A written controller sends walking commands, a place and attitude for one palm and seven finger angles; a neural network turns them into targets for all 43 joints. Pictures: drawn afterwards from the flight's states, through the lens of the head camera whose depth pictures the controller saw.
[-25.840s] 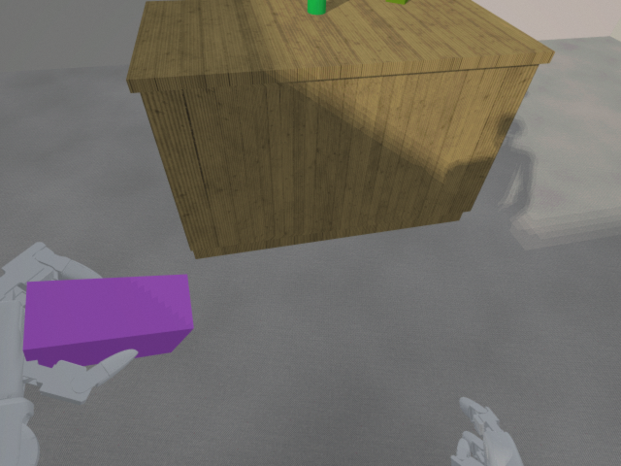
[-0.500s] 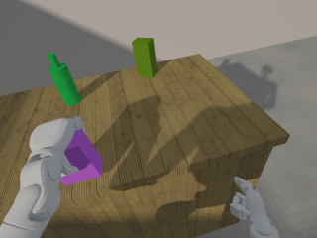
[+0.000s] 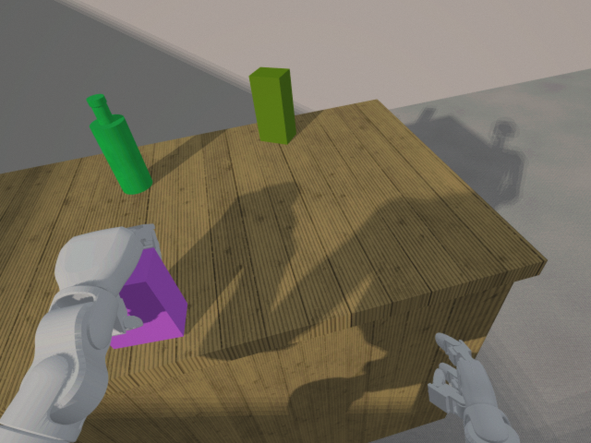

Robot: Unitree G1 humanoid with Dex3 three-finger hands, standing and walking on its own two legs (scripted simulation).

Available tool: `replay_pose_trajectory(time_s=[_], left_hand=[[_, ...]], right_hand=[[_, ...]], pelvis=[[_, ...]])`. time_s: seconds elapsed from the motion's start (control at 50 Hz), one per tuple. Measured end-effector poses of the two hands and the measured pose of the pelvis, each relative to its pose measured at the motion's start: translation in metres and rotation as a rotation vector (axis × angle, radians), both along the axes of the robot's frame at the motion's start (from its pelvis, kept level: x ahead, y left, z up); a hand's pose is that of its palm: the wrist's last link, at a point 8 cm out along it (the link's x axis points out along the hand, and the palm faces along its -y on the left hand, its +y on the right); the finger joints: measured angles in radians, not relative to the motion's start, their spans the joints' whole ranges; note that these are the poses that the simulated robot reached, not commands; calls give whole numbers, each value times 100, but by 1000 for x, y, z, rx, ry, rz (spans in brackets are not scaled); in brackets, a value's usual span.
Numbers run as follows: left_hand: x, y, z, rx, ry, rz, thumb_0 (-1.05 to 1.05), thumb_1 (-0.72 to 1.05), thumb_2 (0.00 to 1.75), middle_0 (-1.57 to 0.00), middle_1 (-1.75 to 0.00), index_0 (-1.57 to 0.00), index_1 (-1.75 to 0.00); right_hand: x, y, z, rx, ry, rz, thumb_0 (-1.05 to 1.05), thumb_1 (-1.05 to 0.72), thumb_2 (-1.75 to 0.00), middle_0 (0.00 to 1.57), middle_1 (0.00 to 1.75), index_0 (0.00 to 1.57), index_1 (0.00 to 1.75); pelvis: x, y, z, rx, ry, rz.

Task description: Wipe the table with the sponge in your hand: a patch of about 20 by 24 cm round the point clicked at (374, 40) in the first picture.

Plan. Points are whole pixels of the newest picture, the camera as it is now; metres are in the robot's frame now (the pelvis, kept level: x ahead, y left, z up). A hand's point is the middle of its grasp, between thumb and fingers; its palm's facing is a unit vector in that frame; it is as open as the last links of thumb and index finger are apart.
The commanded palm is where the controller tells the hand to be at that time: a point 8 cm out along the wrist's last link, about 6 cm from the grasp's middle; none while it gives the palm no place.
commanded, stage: wipe forward along the first lane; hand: left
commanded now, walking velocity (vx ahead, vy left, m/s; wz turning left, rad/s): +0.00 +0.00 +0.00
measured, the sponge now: (139, 309) +0.24 +0.28 +0.07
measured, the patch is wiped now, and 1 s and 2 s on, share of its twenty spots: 0.00 0.30 0.55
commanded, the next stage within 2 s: slide across to the middle lane in 1.68 s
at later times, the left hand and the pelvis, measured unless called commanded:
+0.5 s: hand (118, 265) +0.26 +0.31 +0.13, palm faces +0.04 -0.02 -1.00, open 10.0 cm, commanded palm +0.24 +0.29 +0.18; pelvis +0.00 +0.00 +0.00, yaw +1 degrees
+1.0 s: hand (129, 237) +0.32 +0.32 +0.13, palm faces -0.03 +0.01 -1.00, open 9.9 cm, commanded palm +0.30 +0.31 +0.17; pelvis +0.01 +0.00 +0.00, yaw +2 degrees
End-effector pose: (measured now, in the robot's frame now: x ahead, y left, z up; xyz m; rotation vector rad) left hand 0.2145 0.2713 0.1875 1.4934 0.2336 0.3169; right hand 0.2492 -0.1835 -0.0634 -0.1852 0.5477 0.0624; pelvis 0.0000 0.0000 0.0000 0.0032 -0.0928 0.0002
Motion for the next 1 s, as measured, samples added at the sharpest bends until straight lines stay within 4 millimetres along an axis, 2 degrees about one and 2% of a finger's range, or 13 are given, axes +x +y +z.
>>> replay_pose_trajectory(time_s=[0.2, 0.36, 0.72, 1.0], left_hand=[[-2, 21, 0, -10, -26, 100, -1, -49, 104, -75, -135, -76, -135], [16, 26, -2, 22, 35, 86, -1, -50, 104, -75, -135, -76, -135], [47, 32, -2, 30, 32, 78, -1, -50, 104, -75, -135, -77, -134], [85, 41, -3, 53, 91, 93, 0, -50, 104, -75, -135, -77, -135]], right_hand=[[-4, -11, -4, -22, 43, -15, 1, -90, -90, 20, 30, 20, 30], [-9, -16, -8, -34, 47, -44, 1, -90, -90, 20, 30, 20, 30], [-27, -18, -23, -32, 132, -61, 1, -90, -90, 20, 30, 20, 30], [-40, -36, -29, -57, 186, -111, 1, -90, -90, 20, 30, 20, 30]], pelvis=[[3, -1, 0, -2, 3, 0], [1, 0, 0, -5, 13, 17], [4, 2, 1, -7, 36, 26], [8, 0, 0, -11, 68, 33]])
